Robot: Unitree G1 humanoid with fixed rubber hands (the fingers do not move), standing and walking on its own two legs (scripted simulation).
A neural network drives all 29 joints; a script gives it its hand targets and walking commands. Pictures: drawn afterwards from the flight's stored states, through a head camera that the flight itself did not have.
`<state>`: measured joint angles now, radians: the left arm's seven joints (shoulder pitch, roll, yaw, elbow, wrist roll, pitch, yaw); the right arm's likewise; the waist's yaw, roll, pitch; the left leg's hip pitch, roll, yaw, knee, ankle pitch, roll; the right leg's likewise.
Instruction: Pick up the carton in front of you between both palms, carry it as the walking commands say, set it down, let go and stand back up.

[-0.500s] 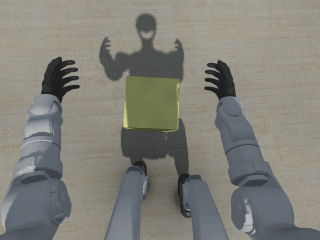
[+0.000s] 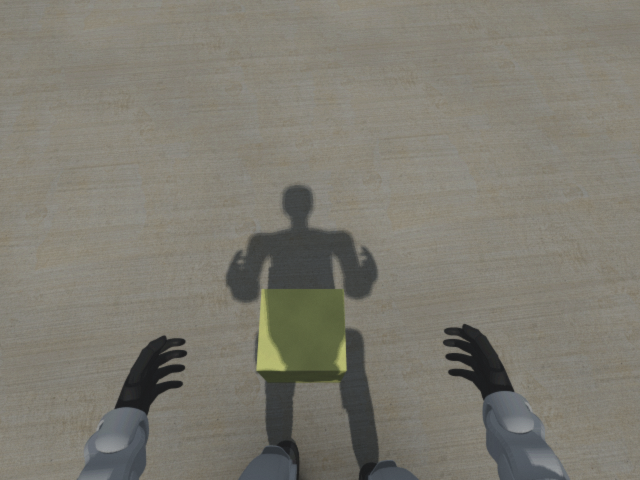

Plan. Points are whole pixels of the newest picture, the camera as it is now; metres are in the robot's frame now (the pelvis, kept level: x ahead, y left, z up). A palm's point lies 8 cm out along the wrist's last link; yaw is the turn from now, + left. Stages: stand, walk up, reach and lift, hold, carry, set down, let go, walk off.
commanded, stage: let go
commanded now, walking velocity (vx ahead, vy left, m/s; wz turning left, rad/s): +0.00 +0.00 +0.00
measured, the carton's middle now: (303, 338) +0.42 +0.05 -0.63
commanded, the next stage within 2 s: stand in 0.64 s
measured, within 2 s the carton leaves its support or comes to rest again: neither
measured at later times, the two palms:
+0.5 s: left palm (152, 443) +0.18 +0.20 -0.04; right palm (571, 437) +0.18 -0.26 -0.04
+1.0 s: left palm (90, 468) +0.15 +0.28 -0.07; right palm (601, 464) +0.15 -0.30 -0.06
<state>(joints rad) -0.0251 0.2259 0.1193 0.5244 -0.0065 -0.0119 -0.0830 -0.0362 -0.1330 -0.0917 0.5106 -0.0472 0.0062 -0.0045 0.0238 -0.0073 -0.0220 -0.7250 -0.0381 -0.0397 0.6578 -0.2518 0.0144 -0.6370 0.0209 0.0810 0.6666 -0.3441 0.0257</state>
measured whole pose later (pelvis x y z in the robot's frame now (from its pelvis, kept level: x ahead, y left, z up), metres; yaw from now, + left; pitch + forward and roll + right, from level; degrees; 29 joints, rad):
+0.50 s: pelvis +0.02 -0.03 +0.02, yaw +0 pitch -4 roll +1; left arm 0.22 0.22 0.05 0.42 0.02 0.13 -0.08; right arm 0.21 -0.20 -0.03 0.43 -0.01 0.12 0.06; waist 0.00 -0.03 0.10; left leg -0.13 -0.01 -0.05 0.42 -0.22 -0.02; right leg -0.06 0.03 0.06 0.45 -0.33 -0.02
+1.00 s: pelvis +0.03 -0.01 +0.02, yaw -1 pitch +0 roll +0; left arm 0.23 0.35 0.05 0.66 0.04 0.02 0.02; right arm 0.16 -0.32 -0.05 0.78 -0.04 0.01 -0.02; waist 0.00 -0.04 0.01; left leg -0.24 -0.02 -0.03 0.53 -0.28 0.01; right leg -0.13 0.02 0.07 0.48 -0.35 0.01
